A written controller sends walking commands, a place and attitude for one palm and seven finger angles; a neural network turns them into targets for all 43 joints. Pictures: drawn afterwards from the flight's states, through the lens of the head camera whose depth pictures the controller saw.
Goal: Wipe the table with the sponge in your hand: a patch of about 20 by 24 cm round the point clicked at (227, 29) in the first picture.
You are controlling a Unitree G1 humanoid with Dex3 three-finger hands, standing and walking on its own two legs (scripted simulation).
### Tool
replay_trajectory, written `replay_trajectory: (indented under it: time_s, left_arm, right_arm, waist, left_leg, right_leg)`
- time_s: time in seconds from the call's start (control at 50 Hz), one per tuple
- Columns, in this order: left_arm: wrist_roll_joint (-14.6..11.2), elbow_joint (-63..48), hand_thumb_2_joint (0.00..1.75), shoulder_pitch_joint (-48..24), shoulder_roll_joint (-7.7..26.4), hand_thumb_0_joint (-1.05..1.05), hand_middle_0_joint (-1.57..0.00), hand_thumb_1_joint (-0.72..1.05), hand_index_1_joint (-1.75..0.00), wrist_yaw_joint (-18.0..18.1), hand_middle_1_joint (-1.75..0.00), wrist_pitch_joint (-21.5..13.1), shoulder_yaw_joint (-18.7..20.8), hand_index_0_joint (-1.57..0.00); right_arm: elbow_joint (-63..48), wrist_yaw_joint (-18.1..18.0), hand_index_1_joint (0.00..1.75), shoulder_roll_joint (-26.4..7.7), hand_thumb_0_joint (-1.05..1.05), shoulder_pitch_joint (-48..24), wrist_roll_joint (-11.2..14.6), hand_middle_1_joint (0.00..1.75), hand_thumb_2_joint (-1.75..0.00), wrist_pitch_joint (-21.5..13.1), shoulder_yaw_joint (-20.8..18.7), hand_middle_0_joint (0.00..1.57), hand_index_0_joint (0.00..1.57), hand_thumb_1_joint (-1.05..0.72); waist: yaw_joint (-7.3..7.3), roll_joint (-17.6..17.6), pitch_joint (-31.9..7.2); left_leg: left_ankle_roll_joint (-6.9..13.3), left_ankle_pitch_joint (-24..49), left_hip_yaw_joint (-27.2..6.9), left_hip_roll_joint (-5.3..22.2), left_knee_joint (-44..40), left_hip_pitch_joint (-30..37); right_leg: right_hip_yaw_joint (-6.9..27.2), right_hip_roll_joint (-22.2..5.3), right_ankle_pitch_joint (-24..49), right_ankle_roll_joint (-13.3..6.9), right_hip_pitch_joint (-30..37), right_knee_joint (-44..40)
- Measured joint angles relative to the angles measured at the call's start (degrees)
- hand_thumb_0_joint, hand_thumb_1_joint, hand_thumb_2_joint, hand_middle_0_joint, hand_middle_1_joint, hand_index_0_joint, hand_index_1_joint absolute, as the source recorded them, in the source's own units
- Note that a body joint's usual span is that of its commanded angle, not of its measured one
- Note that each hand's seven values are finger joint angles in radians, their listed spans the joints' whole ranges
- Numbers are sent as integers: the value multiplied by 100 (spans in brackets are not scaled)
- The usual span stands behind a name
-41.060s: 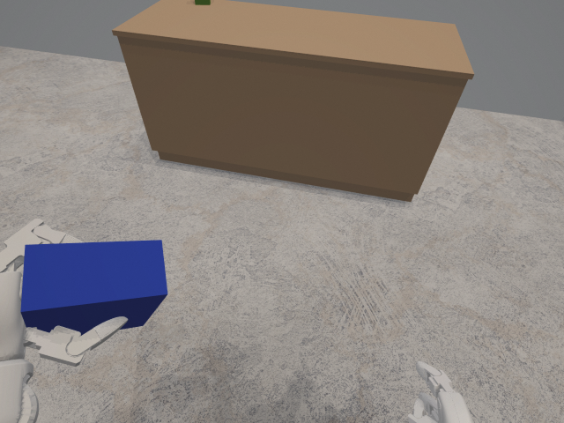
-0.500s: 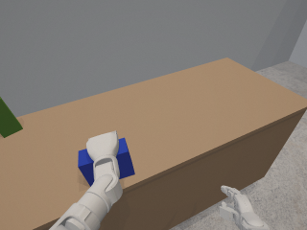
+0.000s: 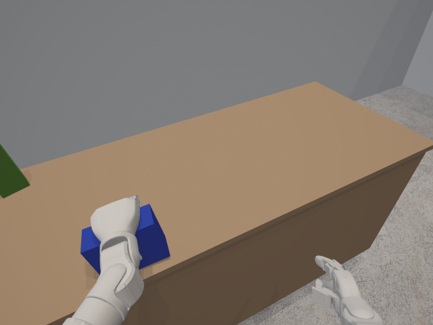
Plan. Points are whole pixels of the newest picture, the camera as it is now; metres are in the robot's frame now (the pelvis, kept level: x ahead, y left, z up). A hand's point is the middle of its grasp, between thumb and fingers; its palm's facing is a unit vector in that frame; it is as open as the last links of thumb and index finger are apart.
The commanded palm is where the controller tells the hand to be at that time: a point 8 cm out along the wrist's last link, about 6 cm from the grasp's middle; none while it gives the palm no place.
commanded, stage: slide back across to the middle lane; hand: left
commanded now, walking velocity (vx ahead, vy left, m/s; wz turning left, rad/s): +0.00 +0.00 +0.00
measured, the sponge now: (131, 248) +0.28 +0.23 -0.01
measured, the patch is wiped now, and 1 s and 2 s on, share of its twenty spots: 1.00 1.00 1.00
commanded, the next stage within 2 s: wipe forward along the middle lane in 0.04 s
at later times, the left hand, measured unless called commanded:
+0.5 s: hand (110, 231) +0.29 +0.27 +0.03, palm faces -0.06 -0.07 -1.00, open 10.0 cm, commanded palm +0.27 +0.26 +0.06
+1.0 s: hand (107, 213) +0.34 +0.30 +0.03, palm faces -0.07 -0.03 -1.00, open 10.0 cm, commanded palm +0.32 +0.29 +0.06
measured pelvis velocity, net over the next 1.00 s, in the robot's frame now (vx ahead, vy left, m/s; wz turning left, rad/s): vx -0.02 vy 0.01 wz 0.03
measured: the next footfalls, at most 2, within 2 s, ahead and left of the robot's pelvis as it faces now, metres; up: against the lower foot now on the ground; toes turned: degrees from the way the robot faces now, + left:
none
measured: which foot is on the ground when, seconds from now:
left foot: down 0.00-1.00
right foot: down 0.00-1.00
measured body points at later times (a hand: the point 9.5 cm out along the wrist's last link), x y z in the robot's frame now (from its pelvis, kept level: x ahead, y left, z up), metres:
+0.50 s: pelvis -0.01 +0.00 +0.00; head -0.03 -0.03 +0.45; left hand +0.29 +0.27 +0.08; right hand +0.21 -0.22 -0.09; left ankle +0.00 +0.13 -0.74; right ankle +0.00 -0.05 -0.74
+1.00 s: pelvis -0.02 +0.01 -0.01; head -0.01 -0.01 +0.44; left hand +0.34 +0.29 +0.08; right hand +0.16 -0.23 -0.12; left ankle +0.00 +0.13 -0.74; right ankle +0.00 -0.05 -0.74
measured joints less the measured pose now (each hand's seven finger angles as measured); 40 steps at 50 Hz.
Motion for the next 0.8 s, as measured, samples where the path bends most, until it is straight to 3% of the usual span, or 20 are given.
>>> replay_trajectory:
  time_s: [0.2,0.38,0.56,0.8]
  left_arm:
    - [-2,-217,105,316,154,0,-71,-48,-137,-3,-138,-244,190,-72]
    - [51,599,105,-330,268,-1,-72,-49,-136,-96,-137,-426,362,-73]
    - [85,1249,105,-840,319,-1,-73,-49,-135,34,-136,-729,566,-74]
    - [37,2010,105,-1473,519,0,-73,-49,-135,125,-136,-921,802,-74]
  right_arm:
    - [70,-95,30,-37,1,133,-19,30,-90,-121,-20,20,20,-90]
    - [147,-269,30,-42,1,165,-11,30,-90,-267,-8,20,20,-90]
    - [181,-306,30,-66,1,398,-6,30,-90,-316,-44,20,20,-90]
    - [206,-309,30,-89,1,680,20,30,-90,-279,-74,20,20,-90]
  waist:
    - [22,42,43]
    - [-12,-9,80]
    - [-61,-18,1]
    - [-222,-49,-62]
  left_leg:
    - [25,9,-11,-11,24,14]
    - [32,59,-75,-44,89,-225]
    - [39,27,-111,-69,263,-593]
    - [53,-39,-122,-62,500,-1005]
  right_leg:
    - [-8,-10,22,24,36,-13]
    - [-77,-45,54,36,-178,40]
    - [-123,-70,17,57,-524,192]
    - [-146,-64,-15,77,-903,361]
